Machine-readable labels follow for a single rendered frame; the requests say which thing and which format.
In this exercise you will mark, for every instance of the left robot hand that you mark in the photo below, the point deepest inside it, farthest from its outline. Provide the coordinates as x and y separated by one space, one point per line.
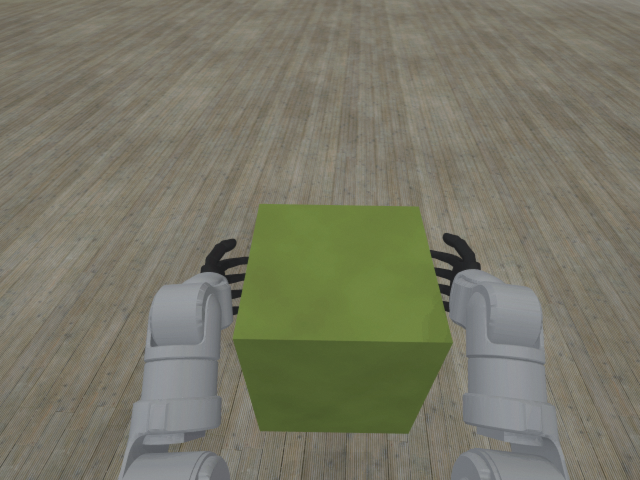
213 264

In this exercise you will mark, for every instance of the carton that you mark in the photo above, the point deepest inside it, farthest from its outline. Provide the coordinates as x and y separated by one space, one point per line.
341 325

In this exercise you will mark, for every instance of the robot left forearm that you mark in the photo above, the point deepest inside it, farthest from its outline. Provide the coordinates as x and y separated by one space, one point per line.
179 392

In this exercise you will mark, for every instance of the robot left upper arm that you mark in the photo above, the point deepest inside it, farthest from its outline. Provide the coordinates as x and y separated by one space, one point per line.
195 465

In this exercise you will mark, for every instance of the right robot hand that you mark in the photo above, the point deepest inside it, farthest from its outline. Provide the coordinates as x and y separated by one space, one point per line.
468 261

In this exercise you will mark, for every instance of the robot right upper arm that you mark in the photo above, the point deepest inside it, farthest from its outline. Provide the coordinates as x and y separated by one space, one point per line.
488 464

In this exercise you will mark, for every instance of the robot right forearm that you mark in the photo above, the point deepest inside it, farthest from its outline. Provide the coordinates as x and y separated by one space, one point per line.
507 397

